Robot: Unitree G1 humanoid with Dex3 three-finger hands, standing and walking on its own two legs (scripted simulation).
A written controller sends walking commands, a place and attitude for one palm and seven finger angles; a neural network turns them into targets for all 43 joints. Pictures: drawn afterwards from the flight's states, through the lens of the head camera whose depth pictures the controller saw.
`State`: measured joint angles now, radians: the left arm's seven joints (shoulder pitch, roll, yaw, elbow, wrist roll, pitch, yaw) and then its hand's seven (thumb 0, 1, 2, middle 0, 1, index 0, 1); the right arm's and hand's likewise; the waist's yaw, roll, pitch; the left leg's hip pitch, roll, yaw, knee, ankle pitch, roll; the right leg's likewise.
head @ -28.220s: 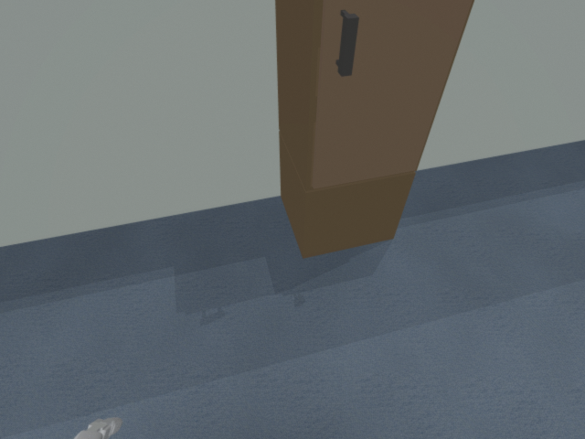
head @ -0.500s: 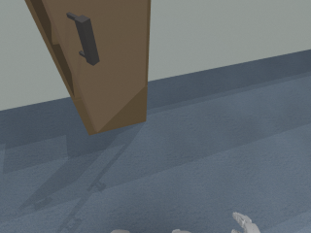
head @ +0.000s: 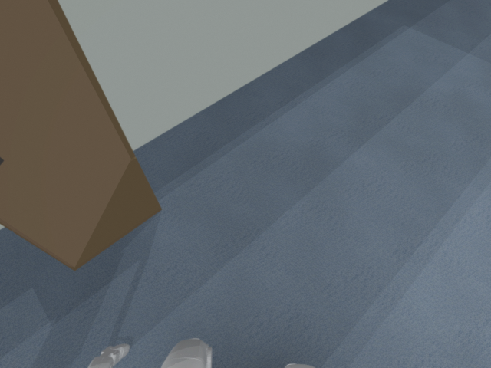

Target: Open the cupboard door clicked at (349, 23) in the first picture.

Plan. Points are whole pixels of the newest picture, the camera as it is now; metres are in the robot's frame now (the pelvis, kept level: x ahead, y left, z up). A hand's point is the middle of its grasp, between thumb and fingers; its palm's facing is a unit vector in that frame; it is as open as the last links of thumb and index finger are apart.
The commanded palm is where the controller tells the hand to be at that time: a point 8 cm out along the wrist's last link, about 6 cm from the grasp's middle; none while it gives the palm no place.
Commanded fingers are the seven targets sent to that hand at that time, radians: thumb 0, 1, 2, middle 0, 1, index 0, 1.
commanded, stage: walk to a spot facing it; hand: left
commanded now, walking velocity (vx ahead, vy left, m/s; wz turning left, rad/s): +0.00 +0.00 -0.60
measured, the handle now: out of the picture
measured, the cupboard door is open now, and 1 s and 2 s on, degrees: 37 37 37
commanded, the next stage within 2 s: turn to face it in 1.80 s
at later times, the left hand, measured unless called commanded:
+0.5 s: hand (159, 323) +0.20 +0.18 -0.16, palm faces -0.30 -0.92 -0.24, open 7.4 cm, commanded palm none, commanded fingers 0.00 0.90 0.90 -0.20 -0.30 -0.20 -0.30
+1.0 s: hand (193, 276) +0.30 +0.13 -0.19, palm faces -0.51 -0.85 -0.16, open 7.4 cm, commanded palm none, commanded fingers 0.00 0.90 0.90 -0.20 -0.30 -0.20 -0.30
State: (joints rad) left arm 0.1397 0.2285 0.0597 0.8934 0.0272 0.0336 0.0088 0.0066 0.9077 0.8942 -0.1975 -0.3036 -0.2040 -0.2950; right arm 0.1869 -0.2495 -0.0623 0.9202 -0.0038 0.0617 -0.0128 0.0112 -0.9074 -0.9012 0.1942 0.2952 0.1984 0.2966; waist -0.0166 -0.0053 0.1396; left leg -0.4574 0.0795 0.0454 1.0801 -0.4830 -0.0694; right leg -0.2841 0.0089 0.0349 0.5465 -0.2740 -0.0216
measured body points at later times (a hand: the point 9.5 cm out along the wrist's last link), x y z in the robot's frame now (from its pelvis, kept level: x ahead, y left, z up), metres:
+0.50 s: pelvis +0.05 +0.01 +0.00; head +0.10 -0.01 +0.44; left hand +0.22 +0.23 -0.14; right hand +0.01 -0.24 -0.15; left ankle +0.04 +0.15 -0.74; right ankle +0.01 -0.10 -0.72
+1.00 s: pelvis +0.19 -0.03 -0.01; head +0.25 -0.03 +0.44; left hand +0.33 +0.18 -0.17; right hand +0.14 -0.30 -0.12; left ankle +0.25 +0.05 -0.74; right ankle +0.03 -0.09 -0.67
